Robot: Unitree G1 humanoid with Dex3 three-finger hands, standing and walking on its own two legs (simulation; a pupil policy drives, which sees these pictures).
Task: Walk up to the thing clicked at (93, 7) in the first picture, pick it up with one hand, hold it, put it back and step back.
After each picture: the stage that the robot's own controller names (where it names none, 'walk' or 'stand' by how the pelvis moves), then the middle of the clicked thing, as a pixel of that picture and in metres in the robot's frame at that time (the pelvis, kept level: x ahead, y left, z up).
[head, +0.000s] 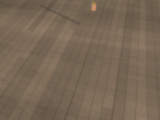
stand; (93, 6) +2.34 -0.06 -0.72
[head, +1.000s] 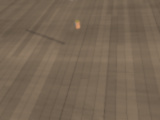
walk; (77, 24) +2.19 +0.35 -0.69
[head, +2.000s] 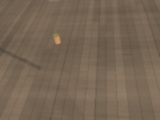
walk; (56, 38) +1.55 +0.54 -0.71
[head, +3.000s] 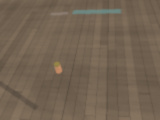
walk; (57, 67) +1.10 +0.42 -0.72
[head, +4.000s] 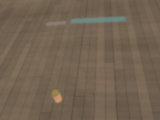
walk; (56, 96) +0.73 +0.38 -0.71
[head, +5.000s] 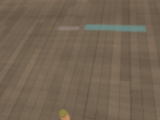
walk; (64, 116) +0.53 +0.31 -0.71
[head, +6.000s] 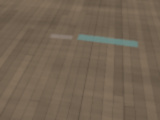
stand; out of the picture +0.45 +0.25 -0.72
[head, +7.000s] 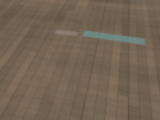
stand; out of the picture +0.43 +0.24 -0.71
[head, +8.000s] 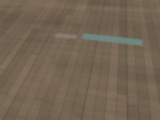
stand; out of the picture +0.47 +0.25 -0.73
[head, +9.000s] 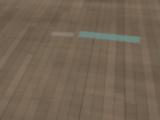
stand; out of the picture +0.45 +0.27 -0.73
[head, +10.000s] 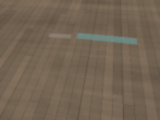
stand; out of the picture +0.44 +0.27 -0.73
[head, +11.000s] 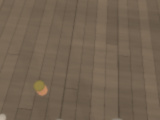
go down; (40, 88) +0.47 +0.27 -0.55
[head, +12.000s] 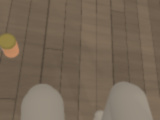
go down; (9, 46) +0.50 +0.31 -0.30
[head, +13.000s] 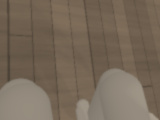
close in; out of the picture +0.50 +0.34 -0.24
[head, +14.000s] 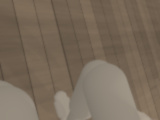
close; out of the picture +0.48 +0.37 -0.23
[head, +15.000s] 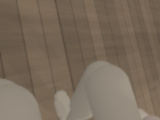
lift; out of the picture +0.46 +0.34 -0.24
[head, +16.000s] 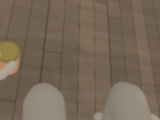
lift; (7, 59) +0.39 +0.28 -0.11
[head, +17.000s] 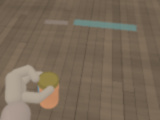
hold; (48, 90) +0.34 +0.16 +0.02
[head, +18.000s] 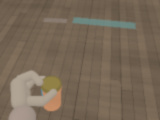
hold; (51, 93) +0.34 +0.15 -0.02
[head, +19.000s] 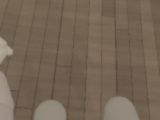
crouch; out of the picture +0.19 -0.01 -0.45
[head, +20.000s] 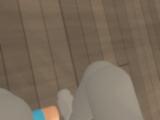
lower; (40, 119) +0.19 +0.01 -0.26
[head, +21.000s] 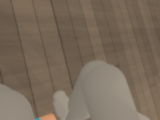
lower; out of the picture +0.17 +0.00 -0.26
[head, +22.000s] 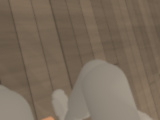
lower; out of the picture +0.16 +0.00 -0.26
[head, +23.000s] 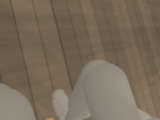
lower; out of the picture +0.16 +0.00 -0.26
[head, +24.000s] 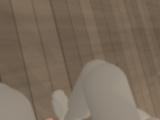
loosen; out of the picture +0.16 +0.00 -0.26
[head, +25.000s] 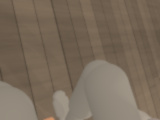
withdraw; out of the picture +0.16 +0.00 -0.26
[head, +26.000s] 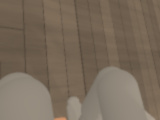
stand; out of the picture +0.17 +0.00 -0.27
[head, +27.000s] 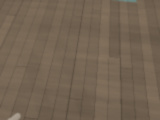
stand; out of the picture +0.10 -0.01 -0.60
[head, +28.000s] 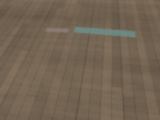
stand; out of the picture +0.09 -0.01 -0.69
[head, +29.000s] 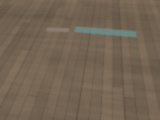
stand; out of the picture +0.11 -0.02 -0.69
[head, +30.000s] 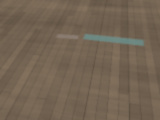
stand; out of the picture +0.15 -0.03 -0.75
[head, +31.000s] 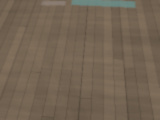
walk; out of the picture +0.23 -0.08 -0.72
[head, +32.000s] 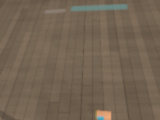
walk; (103, 115) +0.49 -0.03 -0.73
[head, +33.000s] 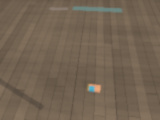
stand; (93, 88) +0.82 -0.03 -0.73
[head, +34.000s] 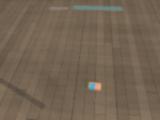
stand; (94, 86) +0.84 -0.03 -0.75
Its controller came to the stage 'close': yes
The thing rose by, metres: 0.69
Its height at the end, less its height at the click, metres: -0.02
